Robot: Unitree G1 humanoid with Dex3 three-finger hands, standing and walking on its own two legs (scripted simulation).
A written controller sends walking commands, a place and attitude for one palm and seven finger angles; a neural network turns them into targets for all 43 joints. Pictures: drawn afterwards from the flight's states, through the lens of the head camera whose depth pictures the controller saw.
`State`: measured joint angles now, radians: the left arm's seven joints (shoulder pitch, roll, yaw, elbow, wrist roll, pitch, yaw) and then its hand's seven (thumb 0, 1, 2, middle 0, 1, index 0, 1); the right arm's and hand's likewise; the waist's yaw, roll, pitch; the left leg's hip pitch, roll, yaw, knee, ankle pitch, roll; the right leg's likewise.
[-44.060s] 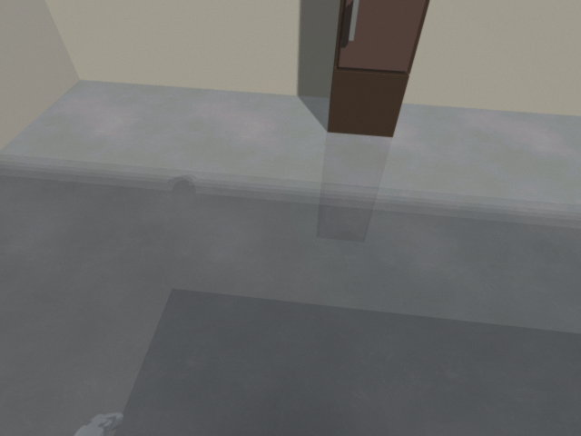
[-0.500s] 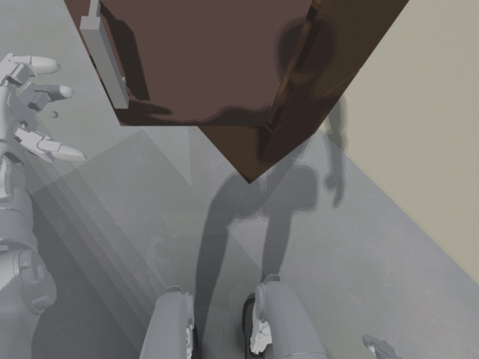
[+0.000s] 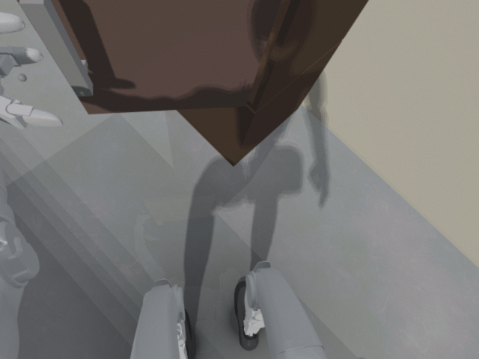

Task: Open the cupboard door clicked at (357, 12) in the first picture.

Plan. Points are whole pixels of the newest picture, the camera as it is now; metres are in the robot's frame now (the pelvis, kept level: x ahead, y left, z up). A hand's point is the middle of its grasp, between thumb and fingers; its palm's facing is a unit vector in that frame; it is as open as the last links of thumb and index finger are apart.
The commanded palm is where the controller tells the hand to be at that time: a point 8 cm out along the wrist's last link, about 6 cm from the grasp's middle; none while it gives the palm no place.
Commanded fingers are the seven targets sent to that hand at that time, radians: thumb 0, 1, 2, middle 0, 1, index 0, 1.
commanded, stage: move the hooked fingers beside the handle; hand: left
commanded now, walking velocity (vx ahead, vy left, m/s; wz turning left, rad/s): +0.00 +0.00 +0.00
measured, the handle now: (64, 40) +0.58 +0.21 +0.04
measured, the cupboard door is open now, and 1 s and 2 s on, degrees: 54 54 54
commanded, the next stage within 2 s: slide the fingers in behind the handle in 0.58 s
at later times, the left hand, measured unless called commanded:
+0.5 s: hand (24, 76) +0.52 +0.26 +0.04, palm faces +0.06 -1.00 -0.04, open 14.0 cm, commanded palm +0.51 +0.29 +0.04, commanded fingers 0.00 -0.50 0.30 -0.30 -1.20 -0.30 -1.20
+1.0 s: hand (43, 78) +0.52 +0.24 +0.04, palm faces +0.03 -1.00 -0.03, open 14.0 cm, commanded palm +0.51 +0.27 +0.04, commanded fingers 0.00 -0.50 0.30 -0.30 -1.20 -0.30 -1.20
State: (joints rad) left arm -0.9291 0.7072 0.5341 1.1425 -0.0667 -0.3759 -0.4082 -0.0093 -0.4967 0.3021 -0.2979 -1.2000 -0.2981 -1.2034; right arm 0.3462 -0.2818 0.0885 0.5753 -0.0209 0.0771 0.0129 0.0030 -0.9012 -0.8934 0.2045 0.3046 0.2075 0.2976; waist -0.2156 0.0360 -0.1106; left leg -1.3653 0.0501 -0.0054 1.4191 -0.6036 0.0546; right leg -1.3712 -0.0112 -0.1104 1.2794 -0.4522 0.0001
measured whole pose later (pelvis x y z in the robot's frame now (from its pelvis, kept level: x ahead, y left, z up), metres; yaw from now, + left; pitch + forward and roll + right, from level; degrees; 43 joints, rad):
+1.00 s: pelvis +0.00 +0.00 +0.00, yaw +1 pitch +30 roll -6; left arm -0.90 0.61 0.48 1.12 -0.07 -0.43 -0.33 -0.01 -0.50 0.30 -0.30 -1.20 -0.30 -1.20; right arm 0.31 -0.28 0.07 0.58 -0.03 0.07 0.02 0.00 -0.90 -0.89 0.20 0.30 0.21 0.30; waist -0.21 0.03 -0.12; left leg -1.34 0.04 -0.01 1.41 -0.61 0.05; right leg -1.34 -0.01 -0.11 1.27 -0.46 0.00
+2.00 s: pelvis +0.01 +0.00 +0.01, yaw +1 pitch +30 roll -5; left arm -0.92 0.49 0.40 1.14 -0.05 -0.49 -0.18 -0.01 -0.50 0.30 -0.30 -1.20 -0.29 -1.20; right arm 0.32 -0.26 0.05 0.60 -0.04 0.08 0.04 0.00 -0.90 -0.89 0.20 0.30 0.21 0.30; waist -0.20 0.04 -0.13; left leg -1.31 0.04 0.00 1.39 -0.61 0.05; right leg -1.33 -0.02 -0.10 1.28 -0.47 0.00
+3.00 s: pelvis +0.01 +0.00 +0.01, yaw +1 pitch +30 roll -5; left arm -0.89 0.46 0.38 1.13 -0.07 -0.51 -0.17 0.01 0.69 0.81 -0.35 -1.31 -0.35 -1.32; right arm 0.33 -0.25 0.05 0.62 -0.05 0.08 0.04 0.00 -0.90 -0.89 0.20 0.30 0.21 0.30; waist -0.19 0.04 -0.14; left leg -1.29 0.03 0.00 1.37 -0.61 0.05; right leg -1.30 -0.02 -0.10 1.26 -0.47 0.00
